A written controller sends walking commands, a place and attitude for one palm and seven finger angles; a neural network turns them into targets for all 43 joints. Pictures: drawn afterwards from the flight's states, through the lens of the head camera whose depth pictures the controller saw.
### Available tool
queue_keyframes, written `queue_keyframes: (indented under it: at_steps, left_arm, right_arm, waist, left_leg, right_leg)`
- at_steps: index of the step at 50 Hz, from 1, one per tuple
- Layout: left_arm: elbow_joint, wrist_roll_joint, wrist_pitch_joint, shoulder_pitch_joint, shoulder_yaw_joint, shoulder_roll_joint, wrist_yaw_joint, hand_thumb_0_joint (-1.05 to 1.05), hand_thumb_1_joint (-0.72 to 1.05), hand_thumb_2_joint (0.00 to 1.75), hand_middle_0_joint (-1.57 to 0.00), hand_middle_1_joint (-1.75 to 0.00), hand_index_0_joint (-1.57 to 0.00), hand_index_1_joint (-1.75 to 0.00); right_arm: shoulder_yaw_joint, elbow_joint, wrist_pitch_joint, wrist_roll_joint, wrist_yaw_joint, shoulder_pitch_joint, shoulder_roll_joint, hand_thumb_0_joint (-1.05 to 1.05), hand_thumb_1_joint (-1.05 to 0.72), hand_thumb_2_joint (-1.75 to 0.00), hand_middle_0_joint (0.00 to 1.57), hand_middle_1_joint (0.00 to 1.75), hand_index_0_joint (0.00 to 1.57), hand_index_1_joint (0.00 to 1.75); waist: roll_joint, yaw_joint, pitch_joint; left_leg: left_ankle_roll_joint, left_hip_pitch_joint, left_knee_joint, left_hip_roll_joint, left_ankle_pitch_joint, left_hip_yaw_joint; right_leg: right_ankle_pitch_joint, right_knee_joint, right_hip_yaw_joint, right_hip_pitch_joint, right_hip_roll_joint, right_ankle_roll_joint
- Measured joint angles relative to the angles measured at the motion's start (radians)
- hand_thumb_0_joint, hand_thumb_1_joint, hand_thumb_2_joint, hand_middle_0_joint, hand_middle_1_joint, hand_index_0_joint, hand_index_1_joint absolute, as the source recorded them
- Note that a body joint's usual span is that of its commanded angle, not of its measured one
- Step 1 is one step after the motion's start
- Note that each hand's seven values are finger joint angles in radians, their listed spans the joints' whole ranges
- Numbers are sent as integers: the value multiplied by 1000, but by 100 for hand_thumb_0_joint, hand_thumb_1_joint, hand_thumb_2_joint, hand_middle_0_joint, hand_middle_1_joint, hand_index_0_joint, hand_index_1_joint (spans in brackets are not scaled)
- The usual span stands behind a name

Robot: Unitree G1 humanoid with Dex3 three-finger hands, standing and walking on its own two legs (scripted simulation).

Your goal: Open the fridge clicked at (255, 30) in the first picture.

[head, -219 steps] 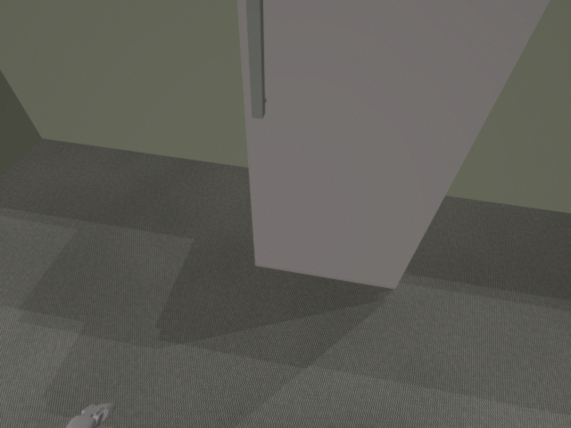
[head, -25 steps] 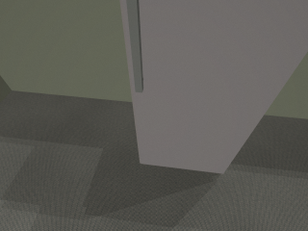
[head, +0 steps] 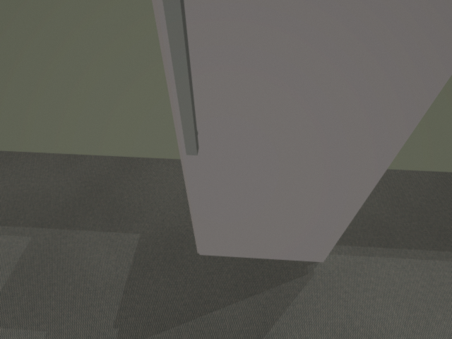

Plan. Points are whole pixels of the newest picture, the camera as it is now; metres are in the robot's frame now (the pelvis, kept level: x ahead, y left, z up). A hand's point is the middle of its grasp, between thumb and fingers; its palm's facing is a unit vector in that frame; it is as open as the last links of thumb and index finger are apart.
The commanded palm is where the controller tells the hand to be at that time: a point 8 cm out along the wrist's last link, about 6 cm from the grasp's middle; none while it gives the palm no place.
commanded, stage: come to a stop and stand still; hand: left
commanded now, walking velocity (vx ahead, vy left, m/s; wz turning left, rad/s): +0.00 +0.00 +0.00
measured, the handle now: (187, 84) +0.52 +0.10 +0.19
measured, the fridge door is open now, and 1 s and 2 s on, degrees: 0 0 0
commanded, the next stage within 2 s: look again from close up in 0.14 s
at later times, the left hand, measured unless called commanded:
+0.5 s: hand out of the picture -0.03 +0.18 -0.18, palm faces +0.02 -0.98 -0.22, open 7.3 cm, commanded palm none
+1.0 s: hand out of the picture -0.03 +0.16 -0.18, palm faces +0.01 -0.98 -0.20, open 7.3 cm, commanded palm none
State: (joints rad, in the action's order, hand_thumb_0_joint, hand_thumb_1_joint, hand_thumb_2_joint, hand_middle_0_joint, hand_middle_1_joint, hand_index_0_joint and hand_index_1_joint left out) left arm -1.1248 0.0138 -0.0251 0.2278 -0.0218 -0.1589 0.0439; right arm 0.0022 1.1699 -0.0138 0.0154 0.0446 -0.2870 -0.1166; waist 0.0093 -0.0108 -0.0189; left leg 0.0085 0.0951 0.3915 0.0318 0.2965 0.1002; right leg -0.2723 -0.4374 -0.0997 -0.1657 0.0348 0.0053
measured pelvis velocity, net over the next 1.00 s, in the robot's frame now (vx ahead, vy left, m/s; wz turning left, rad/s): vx -0.03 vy -0.01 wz -0.01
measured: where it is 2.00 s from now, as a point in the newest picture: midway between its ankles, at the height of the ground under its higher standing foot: outside the picture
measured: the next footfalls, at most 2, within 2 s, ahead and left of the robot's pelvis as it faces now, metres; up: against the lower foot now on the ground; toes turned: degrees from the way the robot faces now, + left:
none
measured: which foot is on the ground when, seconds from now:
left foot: down 0.00-1.00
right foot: down 0.00-1.00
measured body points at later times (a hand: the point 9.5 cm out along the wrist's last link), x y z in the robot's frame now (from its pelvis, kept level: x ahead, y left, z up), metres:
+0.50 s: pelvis -0.02 +0.01 -0.01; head -0.01 +0.00 +0.44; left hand -0.03 +0.23 -0.16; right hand -0.02 -0.20 -0.18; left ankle -0.06 +0.12 -0.74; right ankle -0.03 -0.11 -0.74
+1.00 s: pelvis -0.03 -0.01 +0.00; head -0.01 -0.03 +0.44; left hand -0.03 +0.21 -0.16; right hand -0.05 -0.22 -0.17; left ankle -0.06 +0.12 -0.74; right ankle -0.03 -0.11 -0.74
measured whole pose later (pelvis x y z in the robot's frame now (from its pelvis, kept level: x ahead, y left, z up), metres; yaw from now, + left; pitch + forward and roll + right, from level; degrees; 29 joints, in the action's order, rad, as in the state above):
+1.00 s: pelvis -0.03 -0.01 +0.00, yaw -1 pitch -1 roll +1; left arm -1.13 0.02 -0.02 0.29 0.01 -0.13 0.03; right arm -0.01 1.13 -0.02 0.02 0.03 -0.32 -0.13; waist 0.01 0.00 -0.04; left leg 0.01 0.14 0.45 0.03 0.29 0.10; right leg -0.28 -0.52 -0.09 -0.23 0.04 0.02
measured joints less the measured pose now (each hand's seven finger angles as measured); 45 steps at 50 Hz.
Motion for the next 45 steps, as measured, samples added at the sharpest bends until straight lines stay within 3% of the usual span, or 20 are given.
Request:
queue_keyframes:
  at_steps: [12, 17, 22, 45]
  left_arm:
    - [-19, 0, 14, 22, 4, 9, 1, 1, 93, 90, -20, -30, -20, -30]
    - [-5, 4, -11, 42, 27, 24, 11, 1, 93, 90, -20, -30, -20, -30]
    - [-10, 2, 1, 61, 34, 32, -3, 1, 92, 90, -20, -30, -20, -30]
    - [-5, 4, 8, 61, 32, 32, -13, 1, 91, 90, -20, -30, -20, -30]
  right_arm:
    - [-1, 7, 2, 0, 4, 1, 5, 0, -91, -90, 20, 29, 20, 30]
    - [5, -64, -2, 1, -13, 6, -33, 1, -92, -90, 20, 29, 20, 30]
    - [-1, -89, -9, 2, -12, -11, -53, 1, -92, -90, 20, 29, 20, 30]
    - [-20, -48, -2, 1, -18, -35, -18, 1, -91, -90, 20, 29, 20, 30]
  waist:
    - [-3, 7, -9]
    - [15, 1, -32]
    - [28, 9, -26]
    - [10, 11, -24]
  left_leg:
    - [-2, -28, -17, 0, -4, -1]
    - [-12, 59, 92, 5, 36, -11]
    - [-24, 60, 116, -15, 40, -2]
    - [-4, 45, 59, -9, -6, 8]
  right_leg:
    - [8, 26, -2, 32, -2, -3]
    - [-4, -42, -4, -35, 0, -6]
    - [-24, -93, 8, -50, 23, -15]
    - [-7, -90, 17, -65, 14, 8]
